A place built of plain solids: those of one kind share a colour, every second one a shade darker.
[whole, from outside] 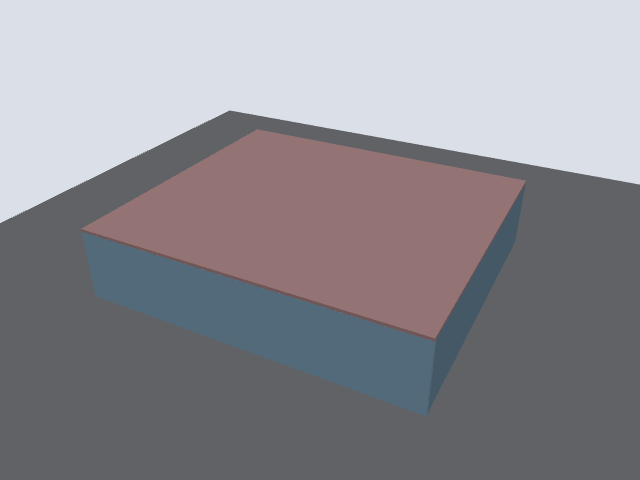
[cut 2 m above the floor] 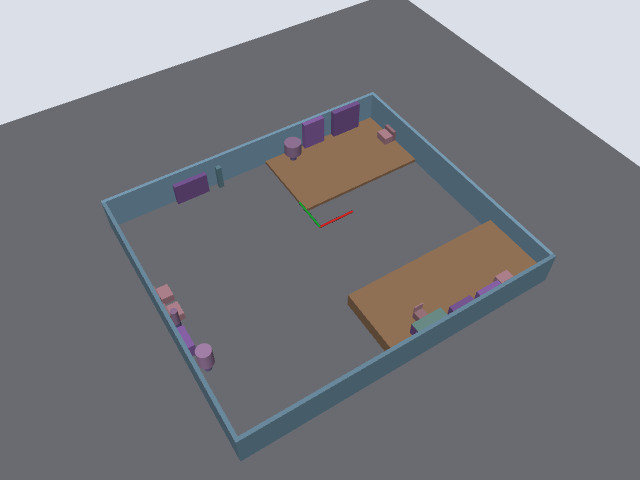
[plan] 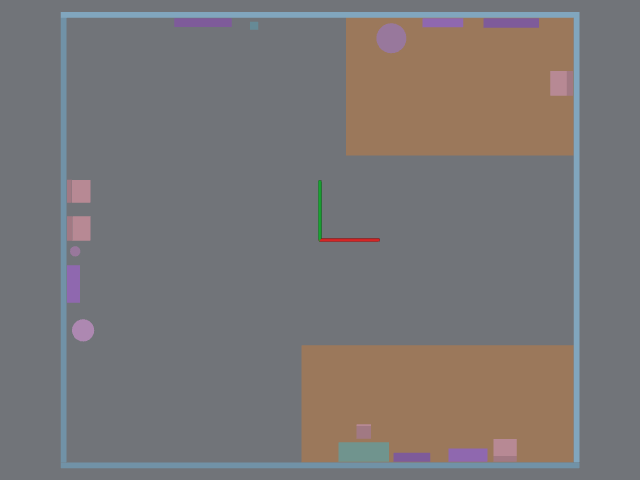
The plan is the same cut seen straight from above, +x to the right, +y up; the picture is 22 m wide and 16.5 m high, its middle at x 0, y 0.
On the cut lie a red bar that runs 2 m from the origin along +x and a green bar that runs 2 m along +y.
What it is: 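A loft; one open main floor with 3 platforms, their free sides bare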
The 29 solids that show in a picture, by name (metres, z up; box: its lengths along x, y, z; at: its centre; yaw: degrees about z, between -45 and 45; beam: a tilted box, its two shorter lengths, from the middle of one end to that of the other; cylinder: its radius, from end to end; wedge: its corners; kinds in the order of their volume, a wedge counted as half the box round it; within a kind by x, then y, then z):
{
 "wall_1": {"box": [0.2, 15.29, 3.84], "at": [-8.82, 0.0, 1.87]},
 "wall_2": {"box": [17.83, 0.2, 3.84], "at": [0.0, -7.74, 1.87]},
 "wall_3": {"box": [17.83, 0.2, 3.84], "at": [0.0, 7.74, 1.87]},
 "wall_4": {"box": [0.2, 15.29, 3.84], "at": [8.82, 0.0, 1.87]},
 "roof_1": {"box": [17.83, 15.69, 0.16], "at": [0.0, 0.0, 3.87]},
 "floor_1": {"box": [9.36, 4.02, 0.87], "at": [4.04, -5.63, 0.39]},
 "floor_2": {"box": [7.82, 4.74, 0.25], "at": [4.81, 5.27, 0.07]},
 "case_1": {"box": [0.45, 1.29, 0.88], "at": [-8.47, -1.51, 0.39]},
 "case_2": {"box": [1.98, 0.3, 1.39], "at": [-4.02, 7.47, 0.64]},
 "case_3": {"box": [0.42, 0.67, 0.7], "at": [0.84, -7.29, 1.17]},
 "case_4": {"box": [1.27, 0.31, 1.11], "at": [3.16, -7.47, 1.37]},
 "case_5": {"box": [1.41, 0.31, 2.13], "at": [4.22, 7.47, 1.26]},
 "case_6": {"box": [1.34, 0.46, 0.71], "at": [5.09, -7.39, 1.18]},
 "case_7": {"box": [1.9, 0.33, 2.17], "at": [6.57, 7.46, 1.28]},
 "chair_1": {"box": [0.17, 0.79, 0.81], "at": [-8.61, 1.67, 0.35]},
 "chair_2": {"box": [0.19, 0.84, 0.83], "at": [-8.6, 0.4, 0.37]},
 "chair_3": {"box": [0.64, 0.79, 0.53], "at": [-8.21, 1.67, 0.21]},
 "chair_4": {"box": [0.63, 0.84, 0.52], "at": [-8.2, 0.4, 0.21]},
 "chair_5": {"box": [0.5, 0.44, 0.46], "at": [1.5, -6.61, 1.05]},
 "chair_6": {"box": [0.5, 0.06, 0.84], "at": [1.5, -6.36, 1.24]},
 "chair_7": {"box": [0.79, 0.2, 0.73], "at": [6.36, -7.53, 1.19]},
 "chair_8": {"box": [0.79, 0.58, 0.47], "at": [6.36, -7.14, 1.06]},
 "chair_9": {"box": [0.57, 0.86, 0.47], "at": [8.2, 5.38, 0.43]},
 "chair_10": {"box": [0.21, 0.86, 0.73], "at": [8.59, 5.38, 0.56]},
 "bush_1": {"cylinder": 0.18, "from": [-8.42, -0.39, 0.58], "to": [-8.42, -0.39, 1.53]},
 "bush_2": {"cylinder": 0.38, "from": [-8.14, -3.11, 0.56], "to": [-8.14, -3.11, 1.59]},
 "bush_3": {"cylinder": 0.52, "from": [2.45, 6.94, 0.72], "to": [2.45, 6.94, 1.49]},
 "totem_1": {"box": [0.28, 0.28, 1.55], "at": [-2.27, 7.37, 0.73]},
 "table_1": {"box": [1.74, 0.67, 0.04], "at": [1.5, -7.29, 1.54]}
}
